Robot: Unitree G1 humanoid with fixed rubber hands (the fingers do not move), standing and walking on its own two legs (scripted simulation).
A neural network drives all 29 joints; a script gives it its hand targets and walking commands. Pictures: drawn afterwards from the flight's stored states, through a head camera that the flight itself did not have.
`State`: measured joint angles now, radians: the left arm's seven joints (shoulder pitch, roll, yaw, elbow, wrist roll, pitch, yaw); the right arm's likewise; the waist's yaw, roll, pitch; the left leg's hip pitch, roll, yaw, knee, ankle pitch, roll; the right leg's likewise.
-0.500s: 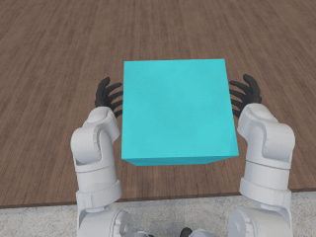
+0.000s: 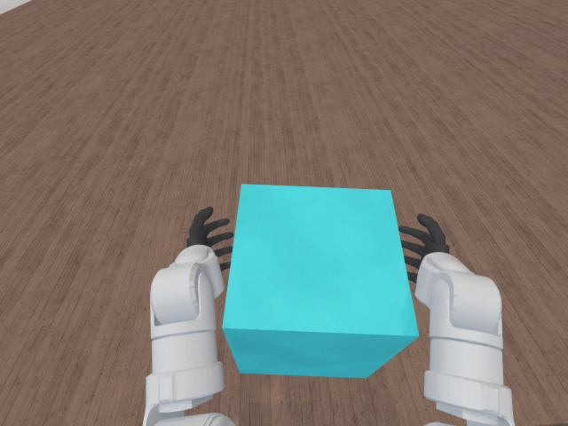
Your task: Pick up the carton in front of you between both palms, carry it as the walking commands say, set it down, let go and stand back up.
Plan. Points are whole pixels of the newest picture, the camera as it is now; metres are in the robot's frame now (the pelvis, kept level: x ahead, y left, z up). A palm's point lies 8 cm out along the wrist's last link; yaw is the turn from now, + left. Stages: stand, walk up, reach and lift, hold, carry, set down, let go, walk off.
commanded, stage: carry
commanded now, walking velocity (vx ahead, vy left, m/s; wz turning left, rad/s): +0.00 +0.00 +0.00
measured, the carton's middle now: (309, 289) +0.33 +0.00 +0.03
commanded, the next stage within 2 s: none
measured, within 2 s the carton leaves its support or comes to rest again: neither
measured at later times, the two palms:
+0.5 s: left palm (188, 271) +0.30 +0.16 +0.12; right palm (429, 280) +0.29 -0.15 +0.11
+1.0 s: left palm (188, 275) +0.29 +0.16 +0.13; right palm (432, 282) +0.29 -0.15 +0.11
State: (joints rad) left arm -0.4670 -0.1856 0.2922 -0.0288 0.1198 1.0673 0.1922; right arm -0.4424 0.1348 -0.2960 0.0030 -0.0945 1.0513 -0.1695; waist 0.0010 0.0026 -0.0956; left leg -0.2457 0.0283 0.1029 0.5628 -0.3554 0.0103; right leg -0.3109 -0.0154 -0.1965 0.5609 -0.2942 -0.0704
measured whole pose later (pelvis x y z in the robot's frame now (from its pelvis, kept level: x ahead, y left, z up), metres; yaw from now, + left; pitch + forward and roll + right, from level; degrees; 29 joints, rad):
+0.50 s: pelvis -0.02 +0.01 +0.00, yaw +0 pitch +1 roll +0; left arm -0.46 -0.17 0.29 0.04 0.11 1.01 0.20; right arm -0.43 0.13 -0.29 0.06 -0.10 1.01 -0.19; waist 0.01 0.00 -0.10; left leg -0.24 0.01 0.11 0.53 -0.31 0.03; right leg -0.30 -0.03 -0.20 0.52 -0.24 -0.06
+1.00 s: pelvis -0.03 +0.01 +0.00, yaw +0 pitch +1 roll +0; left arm -0.47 -0.18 0.30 0.01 0.11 1.02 0.19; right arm -0.45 0.13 -0.29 0.04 -0.09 1.02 -0.18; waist 0.00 0.00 -0.09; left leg -0.26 0.01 0.11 0.51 -0.28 0.03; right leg -0.31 -0.03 -0.20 0.50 -0.21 -0.06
